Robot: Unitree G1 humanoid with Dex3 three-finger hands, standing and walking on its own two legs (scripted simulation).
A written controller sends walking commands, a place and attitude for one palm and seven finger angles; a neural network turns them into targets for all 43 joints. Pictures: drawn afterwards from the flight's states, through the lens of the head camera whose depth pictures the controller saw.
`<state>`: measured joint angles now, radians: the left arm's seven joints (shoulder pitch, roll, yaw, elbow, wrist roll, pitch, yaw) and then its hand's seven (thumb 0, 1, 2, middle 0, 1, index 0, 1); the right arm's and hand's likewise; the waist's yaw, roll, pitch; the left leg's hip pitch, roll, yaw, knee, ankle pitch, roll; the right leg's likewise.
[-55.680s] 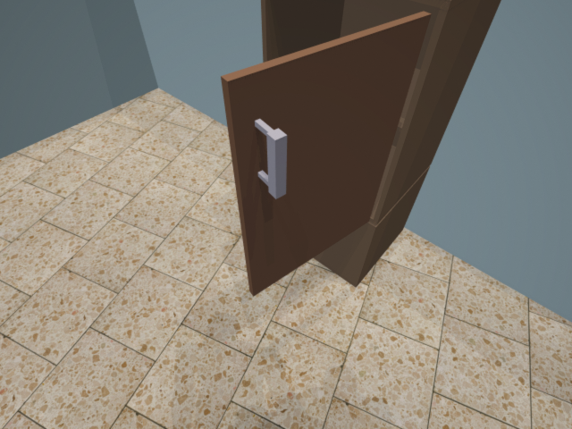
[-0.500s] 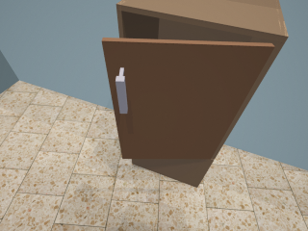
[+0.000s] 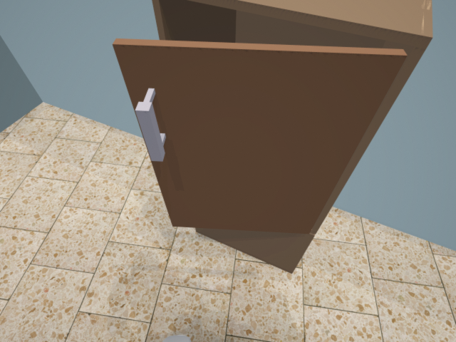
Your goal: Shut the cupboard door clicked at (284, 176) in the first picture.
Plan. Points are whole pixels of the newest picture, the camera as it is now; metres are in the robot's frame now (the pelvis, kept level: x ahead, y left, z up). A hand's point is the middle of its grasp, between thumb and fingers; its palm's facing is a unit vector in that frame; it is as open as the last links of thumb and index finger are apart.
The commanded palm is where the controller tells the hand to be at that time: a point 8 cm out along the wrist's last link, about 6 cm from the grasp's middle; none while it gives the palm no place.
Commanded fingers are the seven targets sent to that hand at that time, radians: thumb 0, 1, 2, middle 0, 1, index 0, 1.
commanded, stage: come to a stop and stand still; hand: left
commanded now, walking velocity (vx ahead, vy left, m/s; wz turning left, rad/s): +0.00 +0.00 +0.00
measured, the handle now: (154, 126) +0.44 +0.17 +0.13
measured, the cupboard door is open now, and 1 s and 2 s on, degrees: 21 21 21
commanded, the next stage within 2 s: look again from close up in 1.60 s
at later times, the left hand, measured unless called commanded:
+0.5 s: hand out of the picture +0.00 +0.13 -0.16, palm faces +0.07 -0.99 -0.16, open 7.3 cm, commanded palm none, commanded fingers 0.00 0.90 0.90 -0.20 -0.30 -0.20 -0.30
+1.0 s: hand out of the picture +0.03 +0.18 -0.15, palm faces -0.02 -0.98 -0.22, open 7.3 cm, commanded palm none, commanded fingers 0.00 0.90 0.90 -0.20 -0.30 -0.20 -0.30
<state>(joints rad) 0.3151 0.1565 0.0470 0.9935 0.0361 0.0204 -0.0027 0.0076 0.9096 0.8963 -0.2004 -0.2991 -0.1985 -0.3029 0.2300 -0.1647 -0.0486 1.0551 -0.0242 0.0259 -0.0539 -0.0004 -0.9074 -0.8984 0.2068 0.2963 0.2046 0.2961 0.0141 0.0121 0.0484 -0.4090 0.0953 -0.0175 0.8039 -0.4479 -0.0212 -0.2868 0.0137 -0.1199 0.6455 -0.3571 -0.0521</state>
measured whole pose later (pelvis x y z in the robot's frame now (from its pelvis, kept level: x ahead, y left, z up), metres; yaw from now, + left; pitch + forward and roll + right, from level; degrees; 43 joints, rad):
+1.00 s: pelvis +0.00 +0.01 +0.02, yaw -2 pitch +0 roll +0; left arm 0.29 0.15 -0.02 1.06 0.00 -0.02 0.04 0.01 0.92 0.90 -0.20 -0.30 -0.20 -0.30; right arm 0.36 -0.11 0.04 1.09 -0.01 -0.02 -0.02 0.00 -0.91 -0.90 0.20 0.30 0.20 0.30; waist -0.01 0.03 0.02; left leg -0.21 -0.06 0.07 0.48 -0.27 0.09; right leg -0.17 0.02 -0.09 0.49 -0.31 -0.05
